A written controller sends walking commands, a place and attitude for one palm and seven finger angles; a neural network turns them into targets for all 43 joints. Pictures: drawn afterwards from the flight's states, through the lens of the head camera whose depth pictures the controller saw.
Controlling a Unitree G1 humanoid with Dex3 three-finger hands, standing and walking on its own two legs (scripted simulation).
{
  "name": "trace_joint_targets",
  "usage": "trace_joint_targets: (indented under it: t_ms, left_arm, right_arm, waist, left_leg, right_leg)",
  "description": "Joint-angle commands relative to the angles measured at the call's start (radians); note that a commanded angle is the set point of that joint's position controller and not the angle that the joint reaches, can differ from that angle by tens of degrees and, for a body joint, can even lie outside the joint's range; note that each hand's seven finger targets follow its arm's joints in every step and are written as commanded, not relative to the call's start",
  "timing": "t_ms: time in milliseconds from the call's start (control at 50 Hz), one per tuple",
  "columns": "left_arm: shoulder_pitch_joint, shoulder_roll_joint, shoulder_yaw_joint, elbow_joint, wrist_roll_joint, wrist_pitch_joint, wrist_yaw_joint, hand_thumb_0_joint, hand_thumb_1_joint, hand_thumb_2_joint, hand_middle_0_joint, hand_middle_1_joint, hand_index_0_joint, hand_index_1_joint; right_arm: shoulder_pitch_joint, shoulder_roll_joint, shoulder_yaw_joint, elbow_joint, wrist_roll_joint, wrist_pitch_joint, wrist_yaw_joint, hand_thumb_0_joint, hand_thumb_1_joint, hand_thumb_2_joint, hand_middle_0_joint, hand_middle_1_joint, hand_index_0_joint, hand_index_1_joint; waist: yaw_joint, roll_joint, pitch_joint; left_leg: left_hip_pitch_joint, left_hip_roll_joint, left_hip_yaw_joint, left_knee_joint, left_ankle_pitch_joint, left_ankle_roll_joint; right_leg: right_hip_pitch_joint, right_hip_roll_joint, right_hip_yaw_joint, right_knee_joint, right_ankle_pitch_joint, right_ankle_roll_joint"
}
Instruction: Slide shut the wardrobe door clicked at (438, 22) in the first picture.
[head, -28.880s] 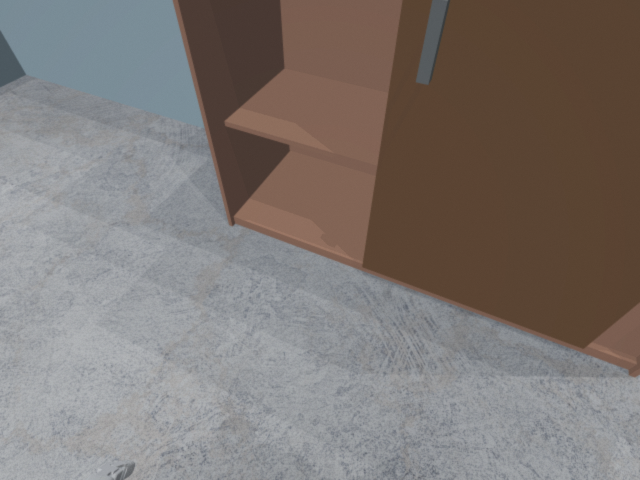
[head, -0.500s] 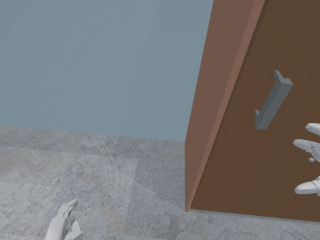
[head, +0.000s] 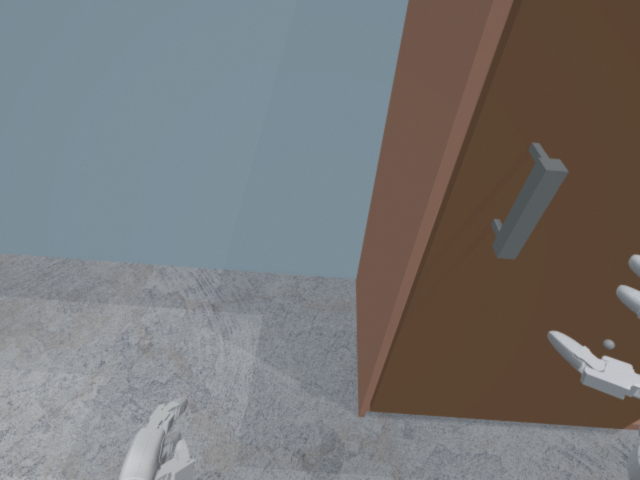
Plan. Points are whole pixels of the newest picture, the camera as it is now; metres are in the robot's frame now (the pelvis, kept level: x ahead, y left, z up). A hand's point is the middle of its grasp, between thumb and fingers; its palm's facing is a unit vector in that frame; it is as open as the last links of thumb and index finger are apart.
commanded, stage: draw the hand back to the body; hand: right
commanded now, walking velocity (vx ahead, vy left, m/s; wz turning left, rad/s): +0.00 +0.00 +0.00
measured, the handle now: (520, 201) +0.45 -0.28 +0.14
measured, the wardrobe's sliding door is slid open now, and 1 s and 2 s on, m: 0.01 0.01 0.01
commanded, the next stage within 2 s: step back with the hand held close in 0.66 s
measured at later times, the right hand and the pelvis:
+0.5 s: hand (594, 358) +0.20 -0.26 +0.15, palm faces +0.48 +0.81 -0.34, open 7.6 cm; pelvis +0.02 +0.01 +0.00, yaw +0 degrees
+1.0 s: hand (594, 362) +0.20 -0.26 +0.15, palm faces +0.41 +0.80 -0.44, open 7.4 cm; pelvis +0.00 +0.00 -0.01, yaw +0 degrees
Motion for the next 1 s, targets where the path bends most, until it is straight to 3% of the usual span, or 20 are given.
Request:
trace_joint_targets:
  t_ms: [0,40,100,120,220,260,280,360,420,500,620,700,740,760,780,820,860,920,980]
  left_arm:
    - [-0.135,0.128,0.059,-0.179,-0.001,-0.043,0.005,0.0,0.9,0.9,-0.2,-0.3,-0.2,-0.3]
    - [-0.131,0.124,0.06,-0.185,-0.001,-0.033,0.001,0.0,0.9,0.9,-0.2,-0.3,-0.2,-0.3]
    - [-0.135,0.122,0.064,-0.194,-0.003,-0.021,-0.003,0.0,0.9,0.9,-0.2,-0.3,-0.2,-0.3]
    - [-0.132,0.122,0.061,-0.197,-0.002,-0.02,-0.005,0.0,0.9,0.9,-0.2,-0.3,-0.2,-0.3]
    - [-0.132,0.119,0.064,-0.21,0.0,-0.008,-0.004,0.0,0.9,0.9,-0.2,-0.3,-0.2,-0.3]
    - [-0.131,0.116,0.067,-0.213,0.001,-0.007,-0.003,0.0,0.9,0.9,-0.2,-0.3,-0.2,-0.3]
    - [-0.127,0.114,0.066,-0.209,0.001,-0.006,-0.003,0.0,0.9,0.9,-0.2,-0.3,-0.2,-0.3]
    - [-0.132,0.112,0.064,-0.207,0.0,0.004,0.005,0.0,0.9,0.9,-0.2,-0.3,-0.2,-0.3]
    - [-0.134,0.11,0.065,-0.208,0.0,0.003,0.008,0.0,0.9,0.9,-0.2,-0.3,-0.2,-0.3]
    - [-0.135,0.109,0.062,-0.206,0.001,0.004,0.007,0.0,0.9,0.9,-0.2,-0.3,-0.2,-0.3]
    - [-0.139,0.105,0.063,-0.206,0.002,0.004,0.011,0.0,0.9,0.9,-0.2,-0.3,-0.2,-0.3]
    - [-0.14,0.106,0.065,-0.202,0.001,0.004,0.013,0.0,0.9,0.9,-0.2,-0.3,-0.2,-0.3]
    - [-0.143,0.105,0.066,-0.204,0.001,0.0,0.013,0.0,0.9,0.9,-0.2,-0.3,-0.2,-0.3]
    - [-0.143,0.106,0.067,-0.205,0.001,-0.002,0.014,0.0,0.9,0.9,-0.2,-0.3,-0.2,-0.3]
    - [-0.146,0.12,0.053,-0.233,-0.003,0.022,0.011,0.0,0.9,0.9,-0.2,-0.3,-0.2,-0.3]
    - [-0.14,0.1,0.051,-0.218,0.0,0.05,0.01,0.0,0.9,0.9,-0.2,-0.3,-0.2,-0.3]
    - [-0.116,0.104,0.056,-0.242,-0.008,0.064,0.009,0.0,0.9,0.9,-0.2,-0.3,-0.2,-0.3]
    - [-0.11,0.114,0.062,-0.271,-0.016,0.084,0.016,0.0,0.9,0.9,-0.2,-0.3,-0.2,-0.3]
    - [-0.105,0.119,0.064,-0.291,-0.019,0.1,0.022,0.0,0.9,0.9,-0.2,-0.3,-0.2,-0.3]
  right_arm:
    - [-0.053,-0.218,-0.101,-0.286,-0.001,-0.061,-0.014,0.0,-0.429,-0.673,0.216,0.576,0.216,0.576]
    - [-0.007,-0.212,-0.107,-0.298,0.002,-0.056,-0.013,0.0,-0.501,-0.707,0.214,0.534,0.214,0.534]
    - [0.024,-0.203,-0.097,-0.349,-0.001,-0.054,-0.008,0.0,-0.61,-0.76,0.21,0.47,0.21,0.47]
    - [0.031,-0.204,-0.095,-0.367,-0.002,-0.054,-0.009,0.0,-0.646,-0.777,0.209,0.449,0.209,0.449]
    - [0.093,-0.193,-0.088,-0.399,0.001,-0.046,-0.009,0.0,-0.827,-0.865,0.202,0.342,0.202,0.342]
    - [0.101,-0.193,-0.086,-0.443,-0.004,-0.052,-0.008,0.0,-0.9,-0.9,0.2,0.3,0.2,0.3]
    - [0.108,-0.196,-0.089,-0.436,-0.005,-0.051,-0.011,0.0,-0.9,-0.9,0.2,0.3,0.2,0.3]
    - [0.09,-0.193,-0.09,-0.401,-0.002,-0.045,-0.014,0.0,-0.9,-0.9,0.2,0.3,0.2,0.3]
    - [0.069,-0.197,-0.089,-0.424,-0.004,-0.052,-0.015,0.0,-0.9,-0.9,0.2,0.3,0.2,0.3]
    - [0.091,-0.187,-0.08,-0.396,0.0,-0.049,-0.014,0.0,-0.9,-0.9,0.2,0.3,0.2,0.3]
    - [0.089,-0.193,-0.087,-0.41,-0.001,-0.057,-0.014,0.0,-0.9,-0.9,0.2,0.3,0.2,0.3]
    - [0.095,-0.194,-0.09,-0.396,0.002,-0.059,-0.012,0.0,-0.9,-0.9,0.2,0.3,0.2,0.3]
    - [0.093,-0.196,-0.092,-0.402,0.0,-0.064,-0.014,0.0,-0.9,-0.9,0.2,0.3,0.2,0.3]
    - [0.059,-0.226,-0.117,-0.446,0.0,-0.071,-0.019,0.0,-0.9,-0.9,0.2,0.3,0.2,0.3]
    - [0.054,-0.284,-0.158,-0.454,-0.012,-0.08,-0.012,0.0,-0.9,-0.9,0.2,0.3,0.2,0.3]
    - [0.106,-0.243,-0.125,-0.417,-0.024,-0.08,-0.003,0.0,-0.9,-0.9,0.2,0.3,0.2,0.3]
    - [0.166,-0.228,-0.118,-0.425,-0.03,-0.078,-0.008,0.0,-0.9,-0.9,0.2,0.3,0.2,0.3]
    - [0.204,-0.257,-0.143,-0.473,-0.029,-0.075,-0.019,0.0,-0.9,-0.9,0.2,0.3,0.2,0.3]
    - [0.227,-0.277,-0.171,-0.505,-0.028,-0.073,-0.028,0.0,-0.9,-0.9,0.2,0.3,0.2,0.3]
  waist:
    - [0.003,-0.026,-0.117]
    - [0.002,0.001,-0.101]
    - [0.005,-0.012,-0.102]
    - [0.006,-0.042,-0.103]
    - [0.006,0.022,-0.078]
    - [0.006,-0.014,-0.113]
    - [0.006,-0.034,-0.101]
    - [0.009,0.009,-0.062]
    - [0.01,-0.024,-0.083]
    - [0.007,0.017,-0.063]
    - [0.005,-0.011,-0.072]
    - [0.006,0.02,-0.054]
    - [0.005,0.007,-0.06]
    - [0.002,-0.016,-0.085]
    - [0.04,0.042,0.004]
    - [0.045,0.119,-0.056]
    - [0.044,0.069,-0.16]
    - [0.046,0.025,-0.208]
    - [0.049,0.036,-0.22]
  left_leg:
    - [-0.095,-0.007,-0.028,-0.067,0.156,-0.003]
    - [-0.092,-0.004,-0.027,-0.062,0.181,-0.006]
    - [-0.094,-0.005,-0.029,-0.06,0.2,-0.006]
    - [-0.099,-0.001,-0.032,-0.06,0.21,-0.007]
    - [-0.112,0.0,-0.029,-0.061,0.222,-0.014]
    - [-0.101,0.003,-0.032,-0.053,0.249,-0.013]
    - [-0.104,0.003,-0.032,-0.051,0.247,-0.012]
    - [-0.13,0.004,-0.032,-0.067,0.219,-0.016]
    - [-0.124,0.007,-0.036,-0.067,0.214,-0.016]
    - [-0.124,0.007,-0.036,-0.073,0.207,-0.017]
    - [-0.121,0.011,-0.043,-0.078,0.205,-0.019]
    - [-0.132,0.01,-0.044,-0.086,0.191,-0.021]
    - [-0.134,0.01,-0.044,-0.087,0.17,-0.021]
    - [-0.123,0.01,-0.046,-0.085,0.184,-0.018]
    - [-0.284,0.078,-0.118,-0.104,0.247,-0.026]
    - [-0.288,0.152,-0.141,-0.067,0.371,-0.023]
    - [-0.223,0.182,-0.144,0.01,0.477,-0.017]
    - [-0.221,0.175,-0.126,0.067,0.486,-0.013]
    - [-0.243,0.142,-0.099,0.104,0.411,-0.005]
  right_leg:
    - [0.137,-0.017,0.055,-0.056,0.128,0.007]
    - [0.125,-0.018,0.053,-0.053,0.146,0.007]
    - [0.13,-0.019,0.047,-0.042,0.169,0.008]
    - [0.134,-0.017,0.046,-0.04,0.175,0.008]
    - [0.12,-0.015,0.039,-0.028,0.172,0.002]
    - [0.136,-0.013,0.034,-0.017,0.194,0.0]
    - [0.13,-0.013,0.035,-0.015,0.198,0.002]
    - [0.122,-0.011,0.033,-0.017,0.161,-0.001]
    - [0.136,-0.009,0.033,-0.015,0.157,-0.001]
    - [0.122,-0.008,0.035,-0.019,0.147,-0.002]
    - [0.129,-0.006,0.032,-0.018,0.139,-0.004]
    - [0.124,-0.007,0.031,-0.018,0.128,-0.004]
    - [0.126,-0.006,0.03,-0.02,0.114,-0.005]
    - [0.137,-0.004,0.032,-0.018,0.123,-0.005]
    - [0.047,-0.043,0.065,0.075,0.131,-0.019]
    - [0.012,-0.037,0.06,0.155,0.105,-0.013]
    - [-0.012,-0.04,0.054,0.181,0.147,-0.009]
    - [-0.013,-0.058,0.055,0.184,0.254,-0.005]
    - [-0.008,-0.084,0.075,0.172,0.341,-0.004]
